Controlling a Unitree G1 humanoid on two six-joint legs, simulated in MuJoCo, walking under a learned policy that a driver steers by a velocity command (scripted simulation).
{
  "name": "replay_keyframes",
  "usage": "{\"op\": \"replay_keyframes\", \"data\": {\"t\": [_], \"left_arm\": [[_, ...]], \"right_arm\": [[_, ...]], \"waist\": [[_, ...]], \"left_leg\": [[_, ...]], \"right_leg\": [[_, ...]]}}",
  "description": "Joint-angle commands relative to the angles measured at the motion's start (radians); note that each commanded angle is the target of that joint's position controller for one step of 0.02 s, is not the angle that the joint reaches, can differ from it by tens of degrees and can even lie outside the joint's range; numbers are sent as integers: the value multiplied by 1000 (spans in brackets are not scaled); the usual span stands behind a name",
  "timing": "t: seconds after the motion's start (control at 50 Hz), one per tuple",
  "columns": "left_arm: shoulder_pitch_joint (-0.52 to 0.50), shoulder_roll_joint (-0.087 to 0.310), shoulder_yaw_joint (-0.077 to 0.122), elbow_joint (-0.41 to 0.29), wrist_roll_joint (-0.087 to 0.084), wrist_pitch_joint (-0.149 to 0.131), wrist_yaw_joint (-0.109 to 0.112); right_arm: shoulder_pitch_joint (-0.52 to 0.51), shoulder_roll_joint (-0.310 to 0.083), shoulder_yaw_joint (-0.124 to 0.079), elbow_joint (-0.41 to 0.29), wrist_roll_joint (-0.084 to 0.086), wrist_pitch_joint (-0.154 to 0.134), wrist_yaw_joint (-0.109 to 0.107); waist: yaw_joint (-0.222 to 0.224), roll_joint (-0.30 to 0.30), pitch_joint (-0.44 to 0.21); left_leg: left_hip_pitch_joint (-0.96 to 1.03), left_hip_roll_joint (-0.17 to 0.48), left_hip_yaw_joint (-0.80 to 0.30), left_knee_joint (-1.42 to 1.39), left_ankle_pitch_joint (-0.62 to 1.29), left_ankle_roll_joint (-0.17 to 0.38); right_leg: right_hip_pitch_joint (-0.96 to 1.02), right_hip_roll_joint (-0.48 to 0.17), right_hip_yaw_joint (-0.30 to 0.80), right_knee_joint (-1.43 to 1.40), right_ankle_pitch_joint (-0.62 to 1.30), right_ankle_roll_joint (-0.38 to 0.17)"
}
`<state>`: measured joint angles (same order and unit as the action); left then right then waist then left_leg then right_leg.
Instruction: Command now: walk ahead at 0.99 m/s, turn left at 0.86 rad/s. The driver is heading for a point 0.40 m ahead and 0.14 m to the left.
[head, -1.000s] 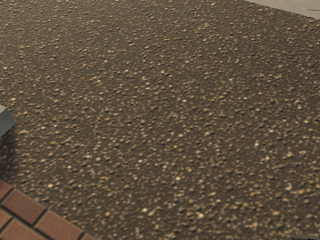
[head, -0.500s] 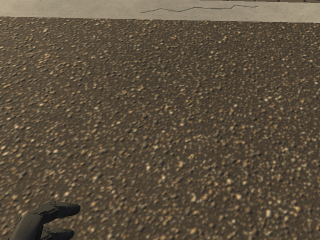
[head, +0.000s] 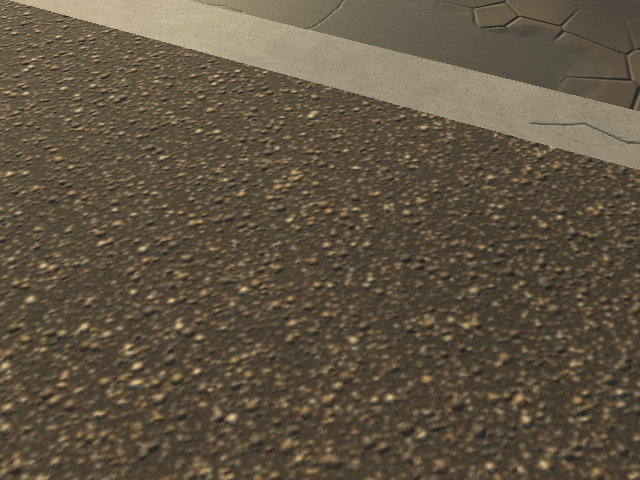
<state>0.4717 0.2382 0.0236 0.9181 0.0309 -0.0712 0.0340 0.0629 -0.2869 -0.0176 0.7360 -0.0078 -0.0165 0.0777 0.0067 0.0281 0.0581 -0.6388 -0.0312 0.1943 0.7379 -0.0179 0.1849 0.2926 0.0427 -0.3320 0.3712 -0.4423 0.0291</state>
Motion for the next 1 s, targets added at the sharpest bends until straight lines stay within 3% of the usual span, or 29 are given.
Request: {"op": "replay_keyframes", "data": {"t": [0.02,0.04,0.06,0.08,0.1,0.12,0.14,0.18,0.22,0.26,0.3,0.34,0.36,0.4,0.42,0.44,0.46,0.48,0.52,0.56,0.6,0.66,0.74,0.8,0.82,0.84,0.86,0.9,1.0], "left_arm": [[-272,248,63,-147,6,15,-1],[-302,78,15,-186,28,-2,-26],[-192,60,-1,-303,3,-26,-28],[-226,115,-8,-316,18,-56,-30],[-262,162,-1,-302,16,-66,-33],[-291,160,-3,-300,29,-58,-30],[-278,151,-9,-294,46,-36,-28],[-300,131,-20,-305,53,9,-32],[-419,114,-31,-356,41,16,-45],[-488,70,-47,-382,21,6,-53],[-509,43,-55,-381,11,-3,-52],[-517,59,-48,-384,10,-11,-41],[-601,115,-4,-436,-41,-53,-32],[-423,178,32,-393,-45,-80,-22],[-209,201,41,-332,-29,-83,-21],[-86,234,35,-288,-3,-79,-25],[-39,218,37,-267,15,-75,-48],[-121,192,49,-300,-1,-60,-51],[-297,106,19,-306,-18,-41,-45],[-316,106,13,-267,-8,-41,-53],[-345,88,11,-232,-7,-45,-63],[-354,143,29,-193,-12,-33,-58],[-351,165,32,-165,-22,0,-51],[-343,122,11,-149,-27,19,-49],[-306,98,0,-136,-18,19,-50],[-228,103,2,-129,-10,16,-52],[-241,110,4,-124,-13,20,-47],[-287,111,5,-127,-11,32,-36],[-282,108,5,-105,-13,36,-31]], "right_arm": [[630,-215,-95,138,9,12,-45],[516,-252,-107,139,22,19,-60],[423,-326,-114,84,-8,20,-60],[390,-280,-115,50,-13,19,-66],[356,-202,-99,56,-18,13,-72],[317,-180,-91,62,-14,0,-74],[297,-180,-86,53,-9,-20,-79],[280,-161,-74,52,-1,-53,-79],[289,-181,-82,48,0,-70,-77],[330,-168,-84,71,11,-70,-75],[412,-157,-85,105,27,-65,-67],[458,-152,-83,128,18,-62,-71],[495,-63,-64,124,56,-52,-97],[402,-158,-82,108,31,-32,-118],[302,-156,-78,60,13,-26,-119],[345,-20,-40,23,-31,-25,-113],[591,-15,-26,46,26,-33,-96],[579,-94,-37,83,45,-16,-93],[324,-136,-52,12,29,3,-105],[297,-98,-52,-16,21,16,-106],[313,-27,-33,-20,19,20,-110],[261,-2,-14,-38,2,20,-117],[176,-66,-28,-50,6,46,-115],[123,-65,-31,-65,-12,51,-115],[111,-85,-33,-79,-20,48,-118],[76,-149,-45,-89,-18,49,-124],[81,-121,-46,-68,-14,46,-119],[62,-53,-28,-65,-21,31,-109],[88,-57,-32,-47,-6,5,-109]], "waist": [[-360,-17,-194],[-227,225,-47],[-85,238,-226],[-101,79,-217],[-58,-77,-66],[-12,-132,1],[21,-147,26],[51,-145,60],[14,-118,74],[-30,-84,74],[-97,-48,4],[-128,13,-38],[-127,-21,-64],[19,67,-161],[130,100,-277],[101,-139,-415],[32,-363,-618],[60,-209,-590],[25,3,-273],[-28,-31,-162],[-60,-70,-147],[-54,-113,-213],[-28,-119,-196],[-30,-116,-104],[-22,-77,-90],[39,23,-90],[30,74,-91],[24,65,-52],[19,24,-84]], "left_leg": [[786,-31,-151,-116,-119,117],[794,32,-325,-40,28,137],[979,199,-817,-230,-120,336],[929,281,-1045,-482,-486,327],[750,267,-1009,-557,-574,264],[601,226,-925,-556,-490,226],[490,178,-835,-552,-392,206],[282,95,-699,-573,-291,185],[208,32,-604,-597,-163,166],[254,-19,-493,-518,231,95],[357,-33,-444,-450,482,18],[477,-16,-454,-392,579,-25],[522,14,-549,-311,448,-53],[641,33,-520,-124,552,-100],[559,15,-486,110,465,-145],[299,-113,-413,486,-439,-202],[84,-174,-500,770,-672,-225],[41,-87,-507,840,-574,-242],[33,-7,-376,732,-464,-256],[121,37,-353,596,-445,-248],[210,64,-322,370,-444,-247],[340,78,-283,116,-318,-257],[429,81,-274,-45,-188,-231],[511,77,-262,-242,-156,-177],[541,129,-321,-296,-97,-151],[533,177,-375,-280,-110,-111],[411,147,-359,-305,-310,-104],[320,112,-345,-333,-363,-137],[371,97,-325,-270,-127,-157]], "right_leg": [[-495,-165,81,921,965,-45],[-863,20,142,1295,-25,-40],[-1136,34,355,1425,-79,-11],[-1196,-16,444,1323,-15,-30],[-1174,-68,447,1196,65,-30],[-1109,-102,441,1104,82,-18],[-1046,-127,441,1037,86,1],[-927,-170,412,863,93,42],[-866,-174,361,651,225,60],[-808,-138,309,418,445,37],[-724,-63,255,264,616,-3],[-684,-11,253,175,650,-34],[-627,31,333,80,609,-22],[-510,23,319,14,721,-40],[-274,-69,369,57,862,-74],[47,-309,579,244,1374,-154],[276,-540,1039,192,1283,-372],[189,-516,1045,119,955,-381],[-196,-380,774,25,837,-303],[-426,-295,635,-37,895,-278],[-532,-239,511,-63,977,-269],[-565,-239,444,-67,1061,-285],[-610,-248,464,-108,544,-261],[-705,-194,481,-106,73,-180],[-729,-166,471,-78,3,-133],[-750,-99,417,-49,-34,-90],[-651,-64,350,-12,28,-63],[-586,-63,338,30,105,-52],[-555,-76,345,64,239,-70]]}}
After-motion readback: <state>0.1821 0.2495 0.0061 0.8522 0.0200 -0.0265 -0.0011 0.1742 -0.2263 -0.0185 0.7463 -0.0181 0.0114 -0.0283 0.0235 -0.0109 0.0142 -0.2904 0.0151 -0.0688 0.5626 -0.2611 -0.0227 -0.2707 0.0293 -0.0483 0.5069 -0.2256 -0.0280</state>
